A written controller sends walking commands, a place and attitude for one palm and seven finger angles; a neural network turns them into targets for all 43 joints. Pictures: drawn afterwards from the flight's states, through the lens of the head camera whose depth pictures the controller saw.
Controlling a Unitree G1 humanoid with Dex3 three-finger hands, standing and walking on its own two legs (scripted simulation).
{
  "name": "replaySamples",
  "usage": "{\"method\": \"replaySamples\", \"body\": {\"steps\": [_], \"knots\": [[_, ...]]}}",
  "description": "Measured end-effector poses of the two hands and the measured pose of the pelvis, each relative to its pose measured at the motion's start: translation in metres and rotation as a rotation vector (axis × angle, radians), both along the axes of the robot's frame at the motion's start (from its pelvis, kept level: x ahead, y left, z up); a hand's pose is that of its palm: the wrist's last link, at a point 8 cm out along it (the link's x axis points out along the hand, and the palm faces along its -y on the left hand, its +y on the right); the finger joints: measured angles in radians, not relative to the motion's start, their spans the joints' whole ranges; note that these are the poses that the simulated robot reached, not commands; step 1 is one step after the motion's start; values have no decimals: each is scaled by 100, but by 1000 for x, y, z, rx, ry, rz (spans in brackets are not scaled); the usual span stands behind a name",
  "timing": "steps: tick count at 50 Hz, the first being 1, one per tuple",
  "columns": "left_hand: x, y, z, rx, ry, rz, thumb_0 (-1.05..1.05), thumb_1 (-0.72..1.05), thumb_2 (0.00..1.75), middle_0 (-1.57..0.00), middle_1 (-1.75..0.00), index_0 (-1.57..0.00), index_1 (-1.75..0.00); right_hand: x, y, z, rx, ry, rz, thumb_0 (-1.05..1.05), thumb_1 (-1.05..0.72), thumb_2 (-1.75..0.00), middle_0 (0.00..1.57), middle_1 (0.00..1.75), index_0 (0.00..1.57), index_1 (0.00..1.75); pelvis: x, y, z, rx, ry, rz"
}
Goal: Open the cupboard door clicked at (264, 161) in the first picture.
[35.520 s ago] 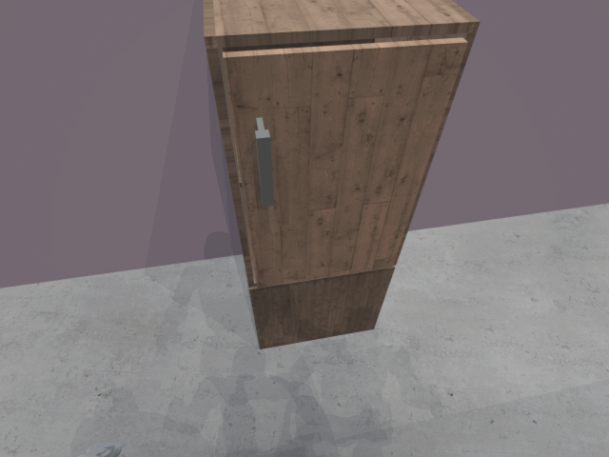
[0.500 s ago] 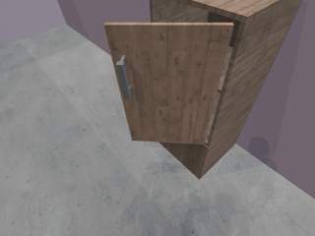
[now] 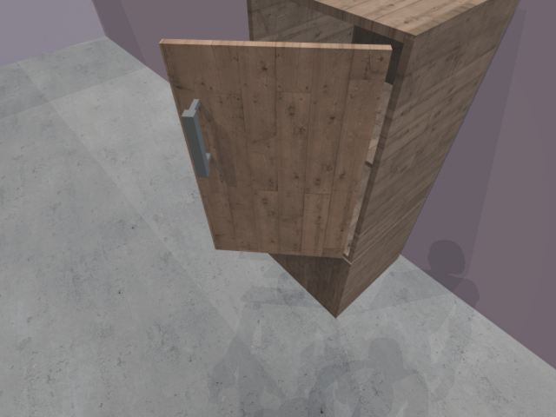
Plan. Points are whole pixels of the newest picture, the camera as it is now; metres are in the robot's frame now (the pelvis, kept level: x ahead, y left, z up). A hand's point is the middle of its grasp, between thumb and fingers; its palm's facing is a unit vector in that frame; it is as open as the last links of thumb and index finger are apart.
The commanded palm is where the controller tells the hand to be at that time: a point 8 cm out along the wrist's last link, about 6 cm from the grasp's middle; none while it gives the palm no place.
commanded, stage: look again from close up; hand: left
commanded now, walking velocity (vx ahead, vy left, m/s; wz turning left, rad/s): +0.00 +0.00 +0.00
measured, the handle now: (199, 139) +0.58 +0.19 +0.07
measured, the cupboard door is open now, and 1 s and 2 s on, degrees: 43 43 43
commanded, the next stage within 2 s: come to a stop and stand still in 0.02 s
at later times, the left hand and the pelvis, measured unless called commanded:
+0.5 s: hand out of the picture +0.01 +0.17 -0.18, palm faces +0.01 -0.97 -0.23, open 7.3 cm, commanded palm none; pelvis -0.01 -0.01 +0.00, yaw +1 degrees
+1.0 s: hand out of the picture -0.05 +0.18 -0.18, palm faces +0.05 -0.98 -0.19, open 7.3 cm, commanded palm none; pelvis -0.03 +0.01 +0.00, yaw +2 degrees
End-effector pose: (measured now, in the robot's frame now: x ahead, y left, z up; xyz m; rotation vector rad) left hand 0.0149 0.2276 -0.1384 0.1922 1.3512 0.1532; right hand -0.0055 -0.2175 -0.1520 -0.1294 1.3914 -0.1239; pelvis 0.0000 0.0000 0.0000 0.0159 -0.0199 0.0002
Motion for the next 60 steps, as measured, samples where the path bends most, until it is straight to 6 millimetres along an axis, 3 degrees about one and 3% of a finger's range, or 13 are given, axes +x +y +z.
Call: {"method": "replaySamples", "body": {"steps": [18, 28, 40, 49, 60], "knots": [[-6, -15, -2, -10, 8, 22, 0, 92, 90, -21, -30, -20, -30, 12, -20, 4, -20, -8, 16, 1, -91, -90, 20, 30, 20, 30, 2, -14, 1, -2, 2, 8], [-17, -4, -7, -4, -37, 13, 0, 92, 90, -21, -30, -20, -30, 22, -13, 5, -33, -128, 16, 1, -91, -90, 20, 30, 20, 30, -16, -2, -5, -9, -31, 23], [-43, 12, -5, -11, -41, 37, 0, 91, 90, -20, -30, -20, -30, -12, 3, 7, -23, -83, 34, 1, -91, -90, 20, 30, 20, 30, -31, 10, -2, -7, -20, 34], [-69, 7, -9, -34, 33, 56, 0, 91, 90, -20, -30, -20, -30, -37, 10, 7, -19, -5, 19, 1, -91, -90, 20, 30, 20, 30, -33, 13, -2, -8, -13, 35], [-74, -6, -12, -68, 61, 66, 0, 91, 90, -20, -30, -20, -30, -38, 17, 7, -11, 15, 11, 1, -91, -90, 20, 30, 20, 30, -30, 13, -1, -9, -16, 31]]}}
